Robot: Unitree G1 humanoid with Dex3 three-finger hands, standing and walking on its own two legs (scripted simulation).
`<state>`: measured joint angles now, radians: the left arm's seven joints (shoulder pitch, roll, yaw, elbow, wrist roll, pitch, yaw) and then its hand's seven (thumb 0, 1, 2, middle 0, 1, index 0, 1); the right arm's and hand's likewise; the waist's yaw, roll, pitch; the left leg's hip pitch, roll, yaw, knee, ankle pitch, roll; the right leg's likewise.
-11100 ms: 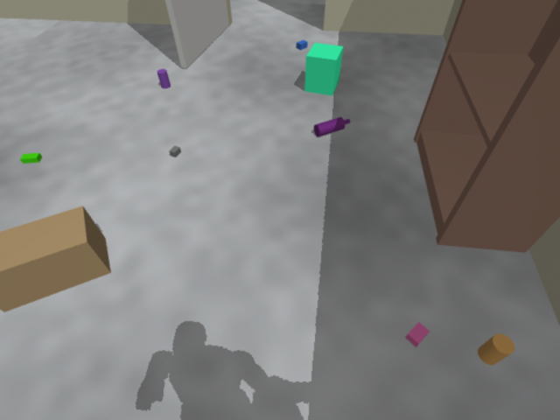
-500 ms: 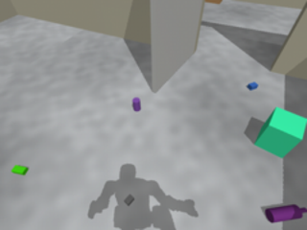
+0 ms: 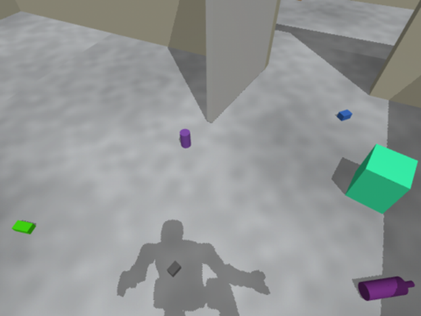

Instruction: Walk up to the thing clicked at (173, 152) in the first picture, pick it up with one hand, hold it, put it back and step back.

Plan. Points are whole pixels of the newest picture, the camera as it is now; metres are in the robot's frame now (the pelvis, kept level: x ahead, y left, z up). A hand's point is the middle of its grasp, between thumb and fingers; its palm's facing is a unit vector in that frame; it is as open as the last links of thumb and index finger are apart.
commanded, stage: walk up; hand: left
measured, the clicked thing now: (174, 268) +0.42 +0.19 -0.77
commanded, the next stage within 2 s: stand in 1.20 s
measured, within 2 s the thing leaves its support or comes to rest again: neither
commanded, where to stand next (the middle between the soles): +0.03 -0.04 m, yaw -2 degrees
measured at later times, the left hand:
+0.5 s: hand out of the picture +0.05 +0.23 -0.16, palm faces +0.02 -0.95 -0.31, open 7.4 cm
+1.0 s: hand out of the picture +0.07 +0.24 -0.16, palm faces +0.01 -0.95 -0.31, open 7.4 cm
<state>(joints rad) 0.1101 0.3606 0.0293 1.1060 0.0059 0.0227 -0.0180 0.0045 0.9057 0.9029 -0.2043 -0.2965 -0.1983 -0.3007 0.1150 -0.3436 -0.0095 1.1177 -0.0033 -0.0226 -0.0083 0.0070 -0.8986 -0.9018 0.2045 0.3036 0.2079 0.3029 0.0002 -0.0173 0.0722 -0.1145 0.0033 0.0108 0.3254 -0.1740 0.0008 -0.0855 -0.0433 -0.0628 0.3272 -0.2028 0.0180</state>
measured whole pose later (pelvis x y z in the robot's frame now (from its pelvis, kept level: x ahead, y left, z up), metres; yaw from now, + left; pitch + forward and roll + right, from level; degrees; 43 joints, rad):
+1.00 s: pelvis -0.01 -0.01 +0.00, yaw +0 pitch -2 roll +0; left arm 0.11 0.35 0.05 1.07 0.01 0.03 -0.03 0.00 0.91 0.90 -0.20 -0.30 -0.20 -0.30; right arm 0.12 -0.35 -0.01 1.08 -0.01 -0.02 -0.01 0.01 -0.90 -0.90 0.20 0.30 0.21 0.30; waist 0.01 -0.01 0.06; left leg -0.14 0.03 0.00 0.37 -0.19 -0.02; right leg -0.11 -0.02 -0.07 0.36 -0.21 -0.01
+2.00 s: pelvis +0.01 +0.00 +0.00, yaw +0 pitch -1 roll +0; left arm 0.12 0.35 0.00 1.13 0.01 -0.01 -0.01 0.00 0.91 0.90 -0.20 -0.30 -0.20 -0.30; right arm 0.11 -0.35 0.01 1.13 -0.01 -0.01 0.00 0.01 -0.90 -0.90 0.20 0.30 0.21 0.30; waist 0.00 0.00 0.05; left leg -0.10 0.00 0.02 0.31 -0.18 0.00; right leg -0.07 -0.04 -0.06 0.30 -0.20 0.02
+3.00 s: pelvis +0.00 +0.01 +0.00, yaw +0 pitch -2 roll +0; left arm 0.13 0.35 0.00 1.12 0.01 -0.01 -0.01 0.00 0.91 0.90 -0.20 -0.30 -0.20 -0.30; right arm 0.12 -0.35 0.00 1.13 -0.01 -0.01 0.00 0.01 -0.90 -0.90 0.20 0.30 0.21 0.30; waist 0.00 0.00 0.05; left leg -0.10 0.00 0.02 0.31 -0.17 0.00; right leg -0.07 -0.05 -0.05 0.30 -0.19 0.03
